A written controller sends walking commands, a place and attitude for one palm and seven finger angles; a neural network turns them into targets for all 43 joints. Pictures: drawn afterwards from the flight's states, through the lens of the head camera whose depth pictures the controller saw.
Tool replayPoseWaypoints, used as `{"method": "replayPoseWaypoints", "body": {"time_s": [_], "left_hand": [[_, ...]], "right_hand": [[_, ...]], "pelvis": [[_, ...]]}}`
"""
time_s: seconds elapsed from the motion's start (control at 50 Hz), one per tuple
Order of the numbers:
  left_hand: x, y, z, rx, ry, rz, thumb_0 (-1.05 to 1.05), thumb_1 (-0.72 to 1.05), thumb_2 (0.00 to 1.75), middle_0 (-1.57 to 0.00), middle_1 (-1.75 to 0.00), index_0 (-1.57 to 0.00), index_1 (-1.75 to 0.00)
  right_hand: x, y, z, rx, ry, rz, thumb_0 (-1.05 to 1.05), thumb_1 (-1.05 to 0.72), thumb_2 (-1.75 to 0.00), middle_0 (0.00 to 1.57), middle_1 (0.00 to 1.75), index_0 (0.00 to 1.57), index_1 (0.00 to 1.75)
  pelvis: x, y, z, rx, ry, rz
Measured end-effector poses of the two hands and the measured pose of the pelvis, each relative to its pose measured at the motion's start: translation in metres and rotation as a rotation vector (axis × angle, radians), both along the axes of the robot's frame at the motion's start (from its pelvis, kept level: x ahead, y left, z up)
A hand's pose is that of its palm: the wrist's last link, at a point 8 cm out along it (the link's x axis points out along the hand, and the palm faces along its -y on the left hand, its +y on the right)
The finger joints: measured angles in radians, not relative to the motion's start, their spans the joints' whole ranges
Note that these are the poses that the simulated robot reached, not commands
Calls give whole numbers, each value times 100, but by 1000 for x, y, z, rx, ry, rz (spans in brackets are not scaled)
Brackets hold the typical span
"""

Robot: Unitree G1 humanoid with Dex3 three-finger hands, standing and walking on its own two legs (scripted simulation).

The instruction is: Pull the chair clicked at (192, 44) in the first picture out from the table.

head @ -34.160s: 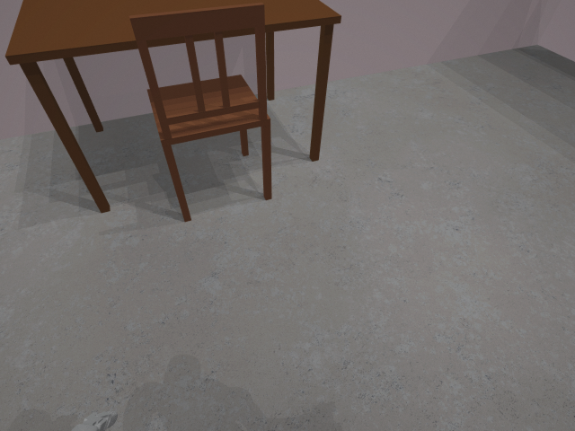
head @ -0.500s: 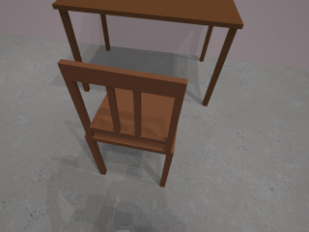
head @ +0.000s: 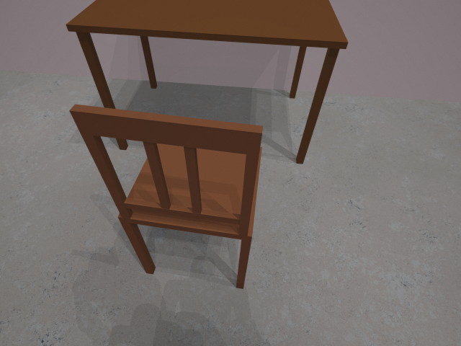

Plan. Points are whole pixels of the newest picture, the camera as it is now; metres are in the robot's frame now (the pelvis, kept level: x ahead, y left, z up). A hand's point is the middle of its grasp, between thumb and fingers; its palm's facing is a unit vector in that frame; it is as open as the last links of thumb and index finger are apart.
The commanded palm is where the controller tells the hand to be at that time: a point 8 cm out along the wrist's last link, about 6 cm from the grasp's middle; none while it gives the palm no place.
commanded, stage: let the arm hang, fingers relaxed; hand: left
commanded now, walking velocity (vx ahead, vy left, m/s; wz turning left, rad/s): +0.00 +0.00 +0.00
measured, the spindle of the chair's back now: (158, 177) +0.52 +0.22 -0.09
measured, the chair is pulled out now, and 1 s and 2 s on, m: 0.58 0.58 0.58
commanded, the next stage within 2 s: look to check the result in 0.10 s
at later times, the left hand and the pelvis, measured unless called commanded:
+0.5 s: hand out of the picture -0.01 +0.16 -0.17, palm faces +0.05 -0.98 -0.17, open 7.4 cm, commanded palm none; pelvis +0.00 +0.00 +0.00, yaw +0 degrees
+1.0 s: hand out of the picture +0.00 +0.16 -0.17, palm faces +0.05 -0.98 -0.18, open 7.4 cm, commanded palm none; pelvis +0.01 +0.00 +0.00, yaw +1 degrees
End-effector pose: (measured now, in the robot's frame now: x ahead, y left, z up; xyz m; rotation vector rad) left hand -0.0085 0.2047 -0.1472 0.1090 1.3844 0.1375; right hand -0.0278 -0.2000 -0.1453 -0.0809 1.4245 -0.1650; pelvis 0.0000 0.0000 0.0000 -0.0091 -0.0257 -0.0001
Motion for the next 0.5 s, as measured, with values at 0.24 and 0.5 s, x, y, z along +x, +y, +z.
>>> {"method": "replayPoseWaypoints", "body": {"time_s": [0.24,0.5], "left_hand": [[-3,6,4,23,14,26,1,91,90,-20,-30,-20,-30],[-7,4,3,15,27,26,1,91,90,-20,-30,-20,-30]], "right_hand": [[14,-9,0,-16,-7,15,1,-92,-90,20,30,20,30],[20,-15,2,-28,-15,24,1,-92,-90,20,30,20,30]], "pelvis": [[4,-2,1,-3,-7,8],[4,-3,1,-3,-10,8]]}}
